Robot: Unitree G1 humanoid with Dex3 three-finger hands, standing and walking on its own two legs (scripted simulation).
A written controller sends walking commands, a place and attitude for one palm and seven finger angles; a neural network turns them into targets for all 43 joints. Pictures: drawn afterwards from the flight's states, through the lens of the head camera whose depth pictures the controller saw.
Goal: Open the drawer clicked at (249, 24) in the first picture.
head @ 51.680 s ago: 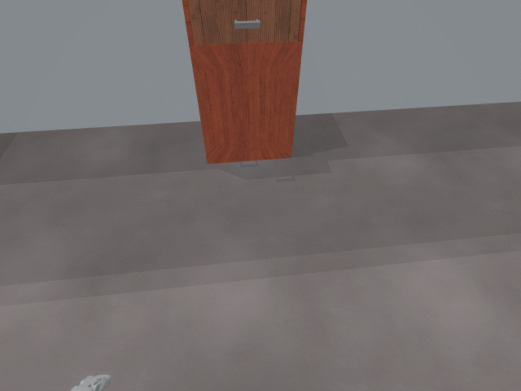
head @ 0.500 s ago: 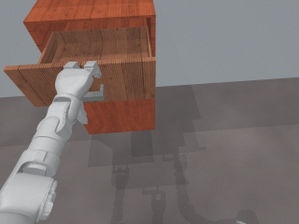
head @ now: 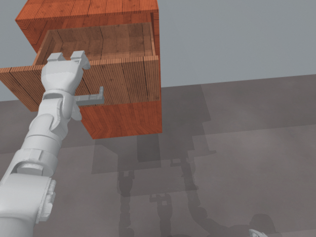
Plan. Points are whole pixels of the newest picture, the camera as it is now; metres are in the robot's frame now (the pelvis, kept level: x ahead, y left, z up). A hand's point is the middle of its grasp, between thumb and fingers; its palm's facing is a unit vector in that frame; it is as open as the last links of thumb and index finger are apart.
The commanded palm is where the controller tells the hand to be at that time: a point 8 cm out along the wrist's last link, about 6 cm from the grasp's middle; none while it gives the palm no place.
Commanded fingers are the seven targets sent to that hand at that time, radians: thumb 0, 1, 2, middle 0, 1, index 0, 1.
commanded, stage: re-aim the fingers above the handle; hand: left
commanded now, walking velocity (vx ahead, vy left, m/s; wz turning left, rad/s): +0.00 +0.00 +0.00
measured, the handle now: (86, 95) +0.51 +0.23 +0.03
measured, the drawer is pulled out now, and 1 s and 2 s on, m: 0.27 0.26 0.26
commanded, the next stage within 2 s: lower the fingers behind the handle in 0.08 s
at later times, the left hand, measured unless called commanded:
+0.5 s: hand (67, 105) +0.43 +0.25 +0.08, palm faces +0.10 +0.03 -0.99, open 13.8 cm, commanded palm +0.41 +0.23 +0.12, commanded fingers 0.00 -0.50 0.30 -0.30 -1.20 -0.30 -1.20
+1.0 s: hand (82, 112) +0.44 +0.22 +0.04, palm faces +0.06 -0.02 -1.00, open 13.8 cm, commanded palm +0.41 +0.23 +0.08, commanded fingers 0.00 -0.50 0.30 -0.30 -1.20 -0.30 -1.20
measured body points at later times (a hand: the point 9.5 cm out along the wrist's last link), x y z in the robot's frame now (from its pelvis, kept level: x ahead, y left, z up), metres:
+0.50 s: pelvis -0.01 +0.00 +0.00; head +0.05 -0.02 +0.44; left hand +0.42 +0.24 +0.13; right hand +0.10 -0.27 -0.14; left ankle -0.02 +0.10 -0.72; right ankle -0.02 -0.11 -0.72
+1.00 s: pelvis -0.01 +0.00 -0.01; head +0.06 -0.01 +0.43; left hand +0.43 +0.22 +0.09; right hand +0.04 -0.27 -0.15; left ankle -0.02 +0.10 -0.72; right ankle -0.02 -0.11 -0.72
